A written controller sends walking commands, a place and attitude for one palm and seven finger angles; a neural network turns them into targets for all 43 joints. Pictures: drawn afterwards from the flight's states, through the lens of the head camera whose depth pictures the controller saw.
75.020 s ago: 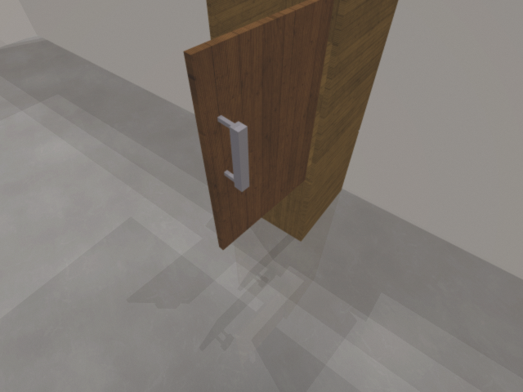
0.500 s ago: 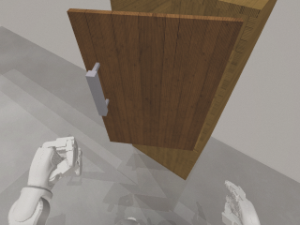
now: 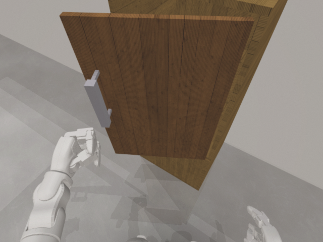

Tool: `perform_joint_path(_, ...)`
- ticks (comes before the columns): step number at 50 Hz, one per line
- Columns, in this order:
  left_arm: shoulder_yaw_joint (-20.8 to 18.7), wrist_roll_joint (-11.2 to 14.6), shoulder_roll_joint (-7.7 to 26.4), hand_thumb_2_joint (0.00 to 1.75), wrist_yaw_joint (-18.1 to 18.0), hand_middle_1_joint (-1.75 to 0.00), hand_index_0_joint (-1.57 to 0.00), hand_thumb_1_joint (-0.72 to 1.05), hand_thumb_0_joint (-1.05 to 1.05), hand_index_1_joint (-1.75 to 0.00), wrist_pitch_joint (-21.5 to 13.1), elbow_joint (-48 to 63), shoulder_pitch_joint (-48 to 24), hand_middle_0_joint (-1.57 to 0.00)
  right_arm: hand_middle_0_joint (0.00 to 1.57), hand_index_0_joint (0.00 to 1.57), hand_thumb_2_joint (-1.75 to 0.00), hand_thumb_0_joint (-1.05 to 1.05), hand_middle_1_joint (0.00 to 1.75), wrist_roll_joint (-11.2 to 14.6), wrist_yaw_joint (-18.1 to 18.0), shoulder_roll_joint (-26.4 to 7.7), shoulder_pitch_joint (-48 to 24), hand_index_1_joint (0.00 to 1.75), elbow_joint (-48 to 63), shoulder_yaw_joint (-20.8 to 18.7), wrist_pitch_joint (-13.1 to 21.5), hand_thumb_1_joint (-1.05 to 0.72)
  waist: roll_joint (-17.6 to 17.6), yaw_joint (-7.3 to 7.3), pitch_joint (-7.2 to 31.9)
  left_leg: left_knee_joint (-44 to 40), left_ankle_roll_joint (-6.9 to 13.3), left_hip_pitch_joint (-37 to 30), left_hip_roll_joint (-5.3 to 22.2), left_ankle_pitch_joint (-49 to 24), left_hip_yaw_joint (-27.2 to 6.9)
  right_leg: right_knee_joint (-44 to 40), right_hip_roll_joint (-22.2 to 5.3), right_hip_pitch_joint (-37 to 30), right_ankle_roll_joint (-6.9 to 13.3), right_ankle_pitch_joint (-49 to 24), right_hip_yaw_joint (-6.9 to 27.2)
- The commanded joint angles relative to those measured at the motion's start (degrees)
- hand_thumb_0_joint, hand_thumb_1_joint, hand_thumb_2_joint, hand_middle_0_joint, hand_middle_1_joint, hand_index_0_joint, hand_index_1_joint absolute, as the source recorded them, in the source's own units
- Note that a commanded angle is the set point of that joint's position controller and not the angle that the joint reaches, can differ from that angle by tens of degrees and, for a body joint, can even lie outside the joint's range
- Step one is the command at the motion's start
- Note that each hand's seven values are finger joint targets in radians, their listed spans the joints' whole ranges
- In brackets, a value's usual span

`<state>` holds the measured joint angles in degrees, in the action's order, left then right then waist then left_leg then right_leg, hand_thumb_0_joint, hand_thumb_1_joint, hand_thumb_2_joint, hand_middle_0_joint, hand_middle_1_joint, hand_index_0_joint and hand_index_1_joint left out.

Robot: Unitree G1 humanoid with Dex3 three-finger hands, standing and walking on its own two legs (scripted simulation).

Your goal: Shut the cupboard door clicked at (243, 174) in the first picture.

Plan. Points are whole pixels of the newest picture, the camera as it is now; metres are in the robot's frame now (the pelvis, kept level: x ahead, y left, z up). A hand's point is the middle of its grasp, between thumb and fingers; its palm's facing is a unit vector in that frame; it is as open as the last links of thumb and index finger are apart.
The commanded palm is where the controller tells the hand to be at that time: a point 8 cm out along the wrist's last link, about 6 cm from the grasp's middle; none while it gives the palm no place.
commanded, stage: bring the fist close to the handle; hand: left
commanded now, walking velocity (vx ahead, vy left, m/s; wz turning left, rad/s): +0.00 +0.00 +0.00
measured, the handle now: (101, 100) +0.47 +0.20 +0.07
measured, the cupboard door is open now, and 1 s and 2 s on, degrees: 28 28 14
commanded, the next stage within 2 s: push the door shut along its arc in 0.74 s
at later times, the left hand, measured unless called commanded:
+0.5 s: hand (106, 130) +0.36 +0.16 +0.08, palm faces -0.05 -1.00 -0.03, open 3.1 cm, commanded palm +0.33 +0.22 +0.07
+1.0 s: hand (102, 132) +0.36 +0.17 +0.07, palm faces -0.07 -1.00 -0.05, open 3.1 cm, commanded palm +0.35 +0.22 +0.07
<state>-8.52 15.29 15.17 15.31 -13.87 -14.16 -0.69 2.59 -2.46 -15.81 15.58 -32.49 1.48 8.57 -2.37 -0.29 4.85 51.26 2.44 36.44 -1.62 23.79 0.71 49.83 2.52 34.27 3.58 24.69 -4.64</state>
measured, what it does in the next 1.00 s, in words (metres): stands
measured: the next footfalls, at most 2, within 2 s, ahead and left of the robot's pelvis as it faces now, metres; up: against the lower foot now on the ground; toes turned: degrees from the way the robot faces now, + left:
none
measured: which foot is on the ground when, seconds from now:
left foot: down 0.00-1.00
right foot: down 0.00-1.00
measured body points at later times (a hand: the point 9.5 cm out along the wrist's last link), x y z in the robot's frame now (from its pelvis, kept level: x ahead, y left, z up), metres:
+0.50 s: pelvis +0.00 +0.01 +0.00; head +0.05 +0.01 +0.45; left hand +0.36 +0.22 +0.08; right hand +0.13 -0.23 -0.10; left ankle +0.02 +0.09 -0.69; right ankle +0.00 -0.08 -0.69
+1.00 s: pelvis -0.01 +0.00 +0.00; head +0.03 +0.00 +0.45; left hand +0.36 +0.22 +0.08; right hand +0.13 -0.25 -0.10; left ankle +0.02 +0.09 -0.69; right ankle +0.00 -0.08 -0.69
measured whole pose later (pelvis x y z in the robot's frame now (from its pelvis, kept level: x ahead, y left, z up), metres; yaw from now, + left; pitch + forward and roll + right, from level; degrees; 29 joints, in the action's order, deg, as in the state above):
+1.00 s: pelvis -0.01 +0.00 +0.00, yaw +0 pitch +9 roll -1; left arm -8.7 12.0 16.2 13.3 -17.4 -35.1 -20.0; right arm 2.7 -1.8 -15.3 14.3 -34.5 1.8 3.9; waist -1.4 -1.4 4.4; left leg 50.8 2.7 37.6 -1.7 22.4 1.0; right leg 49.5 2.4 35.5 3.4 23.4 -4.4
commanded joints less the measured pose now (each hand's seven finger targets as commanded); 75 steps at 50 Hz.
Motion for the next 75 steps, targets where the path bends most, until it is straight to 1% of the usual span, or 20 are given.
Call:
perform_joint_path(1,-5.7,1.1,9.0,0.9,-1.9,-1.5,-1.3,0.9,0.0,-1.5,-5.4,11.3,-18.1,-1.3,0.2,0.2,-0.9,0.0,0.3,0.0,-0.6,-6.6,-2.8,0.3,7.9,-2.6,2.7,-0.9,2.4,-0.37,14.6,-6.8,-0.4,-7.1,0.9,-12.2,-3.2,-7.4,-2.2,-7.4,-2.6,-15.0,6.2)
perform_joint_path(4,-6.9,-0.1,10.1,0.9,-4.0,-1.5,-1.3,0.9,0.0,-1.5,-6.8,10.0,-18.5,-1.3,0.2,0.2,-0.9,0.0,0.3,-0.3,-0.2,-6.5,-2.4,0.3,7.2,-2.7,2.2,-0.9,1.2,0.41,16.9,-6.7,-0.6,-8.5,1.1,-15.0,-3.2,-5.8,-1.8,-7.6,-2.2,-17.6,5.3)
perform_joint_path(8,-2.5,-2.0,6.5,0.9,-4.1,-1.5,-1.3,0.9,0.0,-1.5,-6.6,6.5,-20.8,-1.3,0.2,0.2,-0.9,0.0,0.3,-0.2,0.6,-6.4,-1.6,0.3,6.6,-2.9,1.5,-0.9,-1.7,-0.52,16.3,-7.0,-1.1,-10.6,1.5,-16.0,-3.7,-5.4,-1.5,-4.4,-1.8,-17.6,4.2)
perform_joint_path(12,-1.3,-1.7,5.6,0.9,-3.5,-1.5,-1.3,0.9,0.0,-1.5,-4.6,2.0,-24.7,-1.3,0.2,0.2,-0.9,0.0,0.3,0.1,0.6,-6.9,-1.0,0.3,6.4,-3.0,0.5,-0.9,2.3,-1.7,14.5,-7.4,-0.8,-9.5,1.6,-14.1,-3.8,-6.7,-1.4,-3.9,-2.1,-16.6,4.1)
perform_joint_path(14,-3.2,-1.6,7.7,0.9,-3.9,-1.5,-1.3,0.9,0.0,-1.5,-4.5,0.7,-27.1,-1.3,0.2,0.2,-0.9,0.0,0.3,0.1,0.4,-7.4,-0.8,0.3,6.1,-3.0,-0.1,-0.9,4.2,-1.53,14.7,-7.5,-0.6,-8.6,1.6,-13.6,-3.9,-6.9,-1.4,-4.7,-2.0,-16.2,4.2)
perform_joint_path(17,-2.1,-2.1,6.4,0.9,-5.1,-1.5,-1.3,0.9,0.0,-1.5,-5.6,0.4,-34.8,-1.3,0.2,0.2,-0.9,0.0,0.3,0.0,0.3,-6.8,-1.1,0.3,5.8,-2.8,-0.3,-0.9,0.9,-2.05,15.6,-7.6,-1.0,-10.2,1.6,-12.7,-4.3,-6.3,-1.5,-2.8,-1.8,-14.6,3.9)
perform_joint_path(22,-1.4,-3.2,5.3,0.9,-6.4,-1.5,-1.3,0.9,0.0,-1.5,-7.9,0.9,-31.1,-1.3,0.2,0.2,-0.9,0.0,0.3,-0.4,1.2,-6.7,-0.2,0.3,5.8,-3.2,-0.4,-0.9,-1.8,-0.77,20.5,-7.3,-1.8,-15.4,2.1,-19.0,-5.1,-5.0,-1.1,-2.6,-1.3,-17.4,3.1)
perform_joint_path(28,-1.9,-3.1,4.9,0.9,-6.2,-1.5,-1.3,0.9,0.0,-1.5,-6.4,-1.5,-25.1,-1.3,0.2,0.2,-0.9,0.0,0.3,-0.1,1.9,-6.9,0.0,0.3,6.8,-3.5,-1.9,-0.9,3.5,-0.17,17.0,-8.2,-1.1,-11.1,1.9,-18.7,-3.7,-6.1,-1.1,-5.4,-1.8,-19.6,3.5)
perform_joint_path(29,-3.2,-3.0,6.6,0.9,-6.4,-1.5,-1.3,0.9,0.0,-1.5,-6.3,-1.4,-25.1,-1.3,0.2,0.2,-0.9,0.0,0.3,-0.1,1.7,-7.2,0.2,0.3,6.8,-3.5,-2.2,-0.9,4.0,0.11,16.8,-8.4,-1.1,-10.3,1.8,-18.5,-3.6,-6.1,-1.1,-6.4,-1.7,-19.7,3.6)
perform_joint_path(33,-2.2,-3.1,5.8,0.9,-6.9,-1.5,-1.3,0.9,0.0,-1.5,-7.5,1.2,-29.5,-1.3,0.2,0.2,-0.9,0.0,0.3,0.0,1.6,-6.5,-1.0,0.3,7.0,-3.2,-2.5,-0.9,2.3,-0.85,15.1,-8.7,-0.7,-9.9,1.5,-14.3,-3.1,-6.9,-1.2,-5.5,-1.8,-17.1,4.2)
perform_joint_path(36,-3.2,-3.4,7.6,0.9,-7.1,-1.5,-1.3,0.9,0.0,-1.5,-9.3,2.3,-32.0,-1.3,0.2,0.2,-0.9,0.0,0.3,-0.2,1.2,-6.5,-1.1,0.3,6.3,-3.2,-2.2,-0.9,1.0,-1.27,16.2,-8.0,-0.6,-10.5,1.5,-12.9,-3.1,-6.9,-1.3,-5.2,-1.8,-15.7,4.7)
perform_joint_path(42,-1.9,-2.7,7.0,0.9,-4.7,-1.5,-1.3,0.9,0.0,-1.5,-9.0,-2.9,-33.1,-1.3,0.2,0.2,-0.9,0.0,0.3,0.1,0.7,-6.6,-1.4,0.3,5.3,-3.0,-1.8,-0.9,1.1,-1.85,15.9,-7.8,-0.4,-8.6,1.1,-9.8,-3.0,-7.8,-1.6,-5.3,-2.0,-13.4,5.5)
perform_joint_path(44,-3.4,-2.4,9.3,0.9,-3.5,-1.5,-1.3,0.9,0.0,-1.5,-8.0,-5.3,-33.4,-1.3,0.2,0.2,-0.9,0.0,0.3,0.2,0.4,-7.2,-0.9,0.3,5.0,-3.0,-2.0,-0.9,2.0,-1.98,15.6,-7.6,-0.2,-7.6,1.1,-9.4,-3.0,-8.3,-1.7,-5.8,-2.2,-13.3,6.1)
perform_joint_path(48,-3.8,-2.0,11.7,0.9,-1.2,-1.5,-1.3,0.9,0.0,-1.5,-7.3,-10.5,-43.4,-1.3,0.2,0.2,-0.9,0.0,0.3,0.5,-0.2,-7.3,-1.1,0.3,4.2,-2.5,-2.5,-0.9,3.7,-3.75,12.7,-7.1,0.0,-4.6,1.0,-6.4,-3.0,-9.4,-2.3,-4.4,-2.5,-9.8,7.3)
perform_joint_path(54,-6.1,-1.2,15.4,0.9,1.7,-1.5,-1.3,0.9,0.0,-1.5,-9.3,-15.3,-51.0,-1.3,0.2,0.2,-0.9,0.0,0.3,0.4,-0.4,-7.8,0.1,0.3,3.6,-2.4,-2.4,-0.9,-0.2,-3.3,19.0,-5.4,-0.1,-5.5,0.9,-8.6,-3.5,-7.2,-2.2,-5.5,-1.9,-11.9,7.7)
perform_joint_path(57,-3.5,-1.2,12.6,0.9,3.3,-1.5,-1.3,0.9,0.0,-1.5,-9.4,-18.9,-52.3,-1.3,0.2,0.2,-0.9,0.0,0.3,0.5,0.1,-7.7,1.3,0.3,3.1,-2.6,-2.3,-0.9,-1.5,-3.9,20.5,-4.8,-0.4,-7.0,1.0,-10.6,-3.9,-6.0,-1.9,-3.3,-2.0,-14.5,6.7)
perform_joint_path(65,-3.7,-1.2,14.0,0.9,5.5,-1.5,-1.3,0.9,0.0,-1.5,-8.8,-23.8,-59.0,-1.3,0.2,0.2,-0.9,0.0,0.3,0.6,0.3,-9.1,4.2,0.3,2.3,-3.2,-3.6,-0.9,2.2,-5.39,20.1,-4.4,-0.1,-6.5,1.3,-13.0,-4.8,-5.0,-1.5,-1.1,-1.9,-16.6,5.5)
perform_joint_path(66,-2.6,-1.1,12.6,0.9,5.7,-1.5,-1.3,0.9,0.0,-1.5,-9.1,-24.3,-60.9,-1.3,0.2,0.2,-0.9,0.0,0.3,0.6,0.3,-8.9,4.3,0.3,2.0,-3.2,-3.6,-0.9,1.6,-5.81,19.9,-4.4,-0.1,-7.1,1.4,-12.4,-4.9,-5.1,-1.4,0.2,-1.9,-15.6,5.3)
perform_joint_path(69,-4.0,-1.6,15.3,0.9,5.6,-1.5,-1.3,0.9,0.0,-1.5,-10.2,-26.2,-65.7,-1.3,0.2,0.2,-0.9,0.0,0.3,0.5,0.1,-9.4,5.2,0.3,1.0,-3.3,-3.8,-0.9,-0.1,-6.4,20.3,-3.8,-0.1,-7.5,1.4,-11.1,-5.4,-4.7,-1.2,2.5,-1.6,-13.1,5.1)
perform_joint_path(75,-0.9,-2.6,13.0,0.9,6.9,-1.5,-1.3,0.9,0.0,-1.5,-11.1,-30.7,-72.0,-1.3,0.2,0.2,-0.9,0.0,0.3,0.3,0.4,-10.0,6.7,0.3,-0.7,-3.5,-3.6,-0.9,-2.8,-8.26,22.9,-3.2,-0.7,-12.0,2.1,-12.1,-7.5,-3.6,-0.8,8.9,-1.3,-11.1,3.9)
